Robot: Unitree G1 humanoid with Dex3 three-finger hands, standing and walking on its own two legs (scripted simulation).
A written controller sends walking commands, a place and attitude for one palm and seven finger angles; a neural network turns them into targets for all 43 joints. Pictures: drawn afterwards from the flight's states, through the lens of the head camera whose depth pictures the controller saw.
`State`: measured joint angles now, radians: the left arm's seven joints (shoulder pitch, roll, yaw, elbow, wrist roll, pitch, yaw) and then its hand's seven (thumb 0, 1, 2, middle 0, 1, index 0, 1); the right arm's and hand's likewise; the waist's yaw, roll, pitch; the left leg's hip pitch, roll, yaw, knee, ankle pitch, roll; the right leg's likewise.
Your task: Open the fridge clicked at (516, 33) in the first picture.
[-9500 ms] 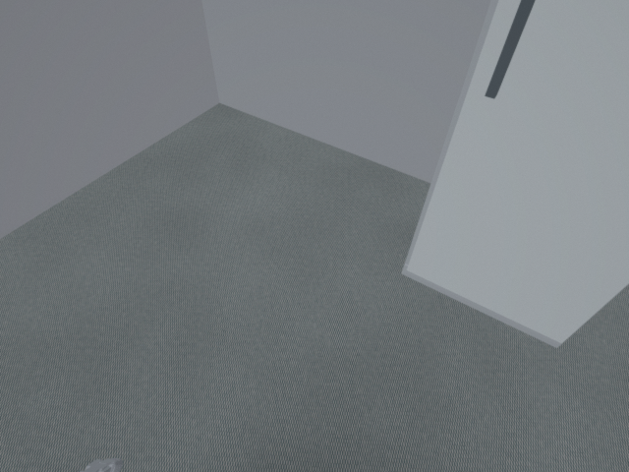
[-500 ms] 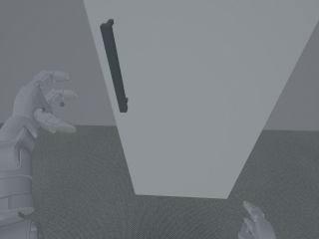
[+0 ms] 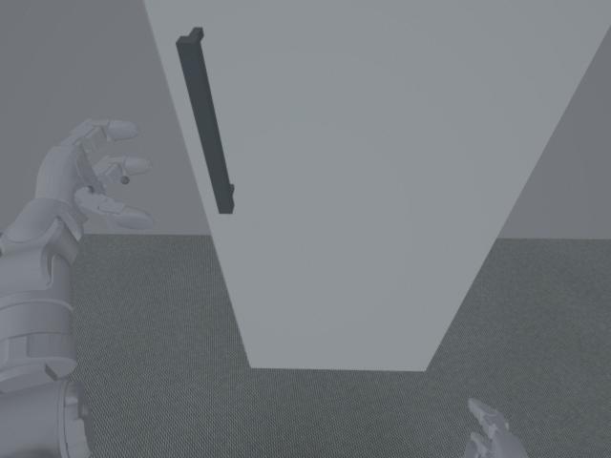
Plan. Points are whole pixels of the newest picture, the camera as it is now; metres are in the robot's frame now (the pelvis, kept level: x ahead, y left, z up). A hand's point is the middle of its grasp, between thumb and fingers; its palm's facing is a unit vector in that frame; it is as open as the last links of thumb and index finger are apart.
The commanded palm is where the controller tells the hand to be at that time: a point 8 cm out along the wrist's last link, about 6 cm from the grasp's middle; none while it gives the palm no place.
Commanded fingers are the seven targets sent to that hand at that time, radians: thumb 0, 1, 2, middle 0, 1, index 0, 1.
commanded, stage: move the hooked fingers beside the handle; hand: left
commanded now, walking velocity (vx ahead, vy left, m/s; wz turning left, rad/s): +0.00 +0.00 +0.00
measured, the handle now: (213, 132) +0.49 +0.16 +0.20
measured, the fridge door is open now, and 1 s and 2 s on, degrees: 0 0 0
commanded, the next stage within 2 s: feel for the door with the fingertips in 1.30 s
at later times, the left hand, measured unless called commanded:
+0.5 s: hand (161, 156) +0.44 +0.22 +0.19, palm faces +0.06 -1.00 -0.01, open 14.0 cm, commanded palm +0.40 +0.27 +0.20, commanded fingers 0.00 -0.50 0.30 -0.30 -1.20 -0.30 -1.20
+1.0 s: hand (157, 163) +0.42 +0.22 +0.20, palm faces +0.06 -1.00 -0.02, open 14.0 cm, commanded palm +0.40 +0.26 +0.20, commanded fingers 0.00 -0.50 0.30 -0.30 -1.20 -0.30 -1.20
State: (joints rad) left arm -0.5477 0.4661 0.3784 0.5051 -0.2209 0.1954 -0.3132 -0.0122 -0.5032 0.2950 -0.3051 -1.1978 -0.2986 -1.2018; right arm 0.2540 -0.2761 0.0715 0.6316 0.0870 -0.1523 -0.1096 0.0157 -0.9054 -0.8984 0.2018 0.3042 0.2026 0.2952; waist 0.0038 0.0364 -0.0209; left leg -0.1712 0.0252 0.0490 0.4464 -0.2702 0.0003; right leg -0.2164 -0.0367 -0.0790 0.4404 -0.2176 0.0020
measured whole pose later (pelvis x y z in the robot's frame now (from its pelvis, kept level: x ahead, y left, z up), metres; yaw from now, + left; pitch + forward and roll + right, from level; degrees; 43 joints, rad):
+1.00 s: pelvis +0.00 +0.00 +0.00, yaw +0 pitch +1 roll +0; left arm -0.71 0.44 0.31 0.71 -0.19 0.13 -0.26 -0.01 -0.50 0.29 -0.30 -1.20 -0.30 -1.20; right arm 0.27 -0.28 0.06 0.65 0.08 -0.11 -0.11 0.01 -0.91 -0.90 0.20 0.30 0.20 0.30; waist -0.01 0.03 -0.02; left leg -0.20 0.03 0.05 0.44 -0.27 0.00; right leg -0.24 -0.03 -0.08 0.43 -0.21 0.00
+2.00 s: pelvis +0.00 +0.00 +0.00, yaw -1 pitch +1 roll +0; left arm -0.74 0.36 0.30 0.70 -0.16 0.12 -0.15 -0.01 -0.50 0.30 -0.31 -1.20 -0.30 -1.20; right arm 0.28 -0.25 0.06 0.66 0.07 -0.09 -0.09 0.01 -0.91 -0.90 0.20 0.30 0.20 0.30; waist -0.02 0.03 -0.03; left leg -0.19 0.03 0.07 0.43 -0.26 0.00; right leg -0.25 -0.03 -0.06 0.42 -0.20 0.00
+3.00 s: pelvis +0.00 +0.00 +0.00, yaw -1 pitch +2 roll +0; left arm -0.80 0.32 0.26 0.76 -0.16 0.08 -0.12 -0.01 -0.50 0.29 -0.30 -1.20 -0.30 -1.20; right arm 0.29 -0.26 0.05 0.68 0.06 -0.10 -0.08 0.01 -0.91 -0.90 0.20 0.30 0.20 0.30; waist -0.03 0.03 -0.03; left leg -0.22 0.03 0.06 0.45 -0.26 0.00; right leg -0.27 -0.03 -0.06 0.44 -0.20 0.00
